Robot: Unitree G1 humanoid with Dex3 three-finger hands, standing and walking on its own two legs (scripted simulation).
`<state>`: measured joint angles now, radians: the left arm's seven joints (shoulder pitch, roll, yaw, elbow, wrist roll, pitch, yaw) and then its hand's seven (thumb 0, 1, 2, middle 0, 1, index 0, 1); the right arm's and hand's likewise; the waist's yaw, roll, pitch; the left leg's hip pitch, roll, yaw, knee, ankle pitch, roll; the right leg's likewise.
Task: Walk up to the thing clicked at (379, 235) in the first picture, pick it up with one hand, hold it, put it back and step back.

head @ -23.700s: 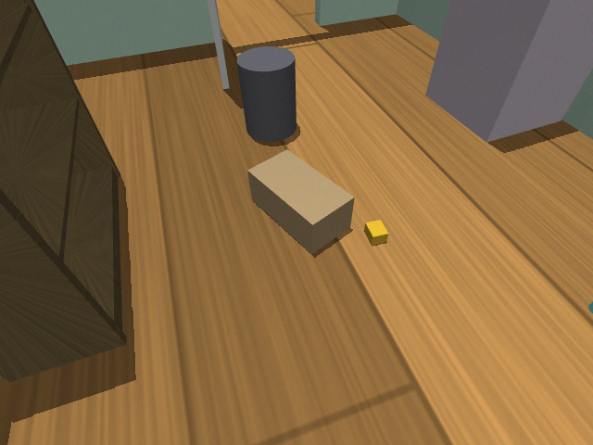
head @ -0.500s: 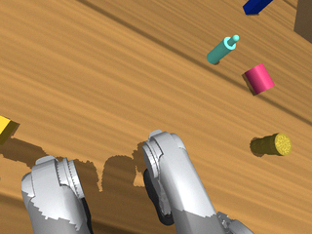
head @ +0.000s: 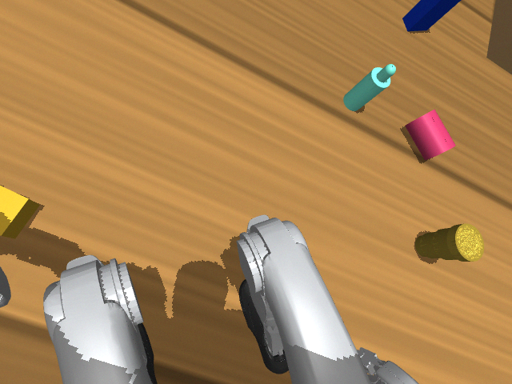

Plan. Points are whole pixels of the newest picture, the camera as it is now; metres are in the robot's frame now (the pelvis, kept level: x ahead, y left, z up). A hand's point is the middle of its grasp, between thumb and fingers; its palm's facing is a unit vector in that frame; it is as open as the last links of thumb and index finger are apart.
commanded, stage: rise first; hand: left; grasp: from above
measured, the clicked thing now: out of the picture +0.44 +0.36 -0.29
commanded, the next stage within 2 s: approach in 0.20 s
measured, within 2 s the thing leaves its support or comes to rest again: neither
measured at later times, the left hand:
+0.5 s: hand out of the picture +0.41 +0.38 -0.18, palm faces -0.18 -0.38 -0.90, open 14.2 cm
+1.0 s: hand out of the picture +0.42 +0.34 -0.21, palm faces -0.23 -0.37 -0.90, open 14.3 cm
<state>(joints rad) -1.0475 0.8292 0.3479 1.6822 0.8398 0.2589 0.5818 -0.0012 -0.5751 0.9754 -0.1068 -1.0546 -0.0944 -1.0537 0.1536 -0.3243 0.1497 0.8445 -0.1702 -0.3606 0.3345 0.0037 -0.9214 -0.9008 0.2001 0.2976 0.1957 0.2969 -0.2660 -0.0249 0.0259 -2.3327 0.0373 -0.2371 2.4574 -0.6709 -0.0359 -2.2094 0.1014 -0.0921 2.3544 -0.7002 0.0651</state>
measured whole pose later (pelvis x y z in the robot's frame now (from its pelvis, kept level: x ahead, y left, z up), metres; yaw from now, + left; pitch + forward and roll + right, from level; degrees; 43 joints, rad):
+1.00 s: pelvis +0.00 -0.01 +0.00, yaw -1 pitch +29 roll -10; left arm -1.14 0.91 0.36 1.79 0.84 0.24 0.67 0.00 -0.58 1.01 -0.12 -0.99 -0.10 -1.01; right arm 0.16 -0.35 0.23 0.81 -0.21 -0.37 0.32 0.00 -0.91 -0.90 0.20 0.30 0.20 0.30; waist -0.36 -0.09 0.13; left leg -2.31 0.05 -0.26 2.45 -0.68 -0.06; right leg -2.21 0.11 -0.11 2.34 -0.68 0.06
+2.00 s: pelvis +0.00 +0.01 +0.00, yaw -4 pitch +25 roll -16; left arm -1.17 1.05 0.34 1.84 0.80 0.23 0.75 0.00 -0.47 0.94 -0.16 -0.96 -0.14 -0.97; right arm 0.11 -0.38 0.33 0.74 -0.24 -0.42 0.38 0.00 -0.91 -0.90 0.20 0.30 0.20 0.30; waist -0.40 -0.16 0.26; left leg -2.28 0.04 -0.32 2.51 -0.70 -0.02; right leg -2.11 0.11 -0.17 2.32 -0.69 0.08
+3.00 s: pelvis -0.01 +0.01 +0.00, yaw -5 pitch +24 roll -16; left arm -1.15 1.06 0.32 1.79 0.75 0.25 0.72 0.00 -0.08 0.60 -0.41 -0.73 -0.47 -0.73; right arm 0.12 -0.39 0.34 0.71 -0.22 -0.42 0.37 0.00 -0.90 -0.90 0.20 0.30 0.20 0.30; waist -0.40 -0.17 0.27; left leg -2.27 0.05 -0.33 2.50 -0.70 -0.02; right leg -2.11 0.11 -0.18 2.31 -0.68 0.09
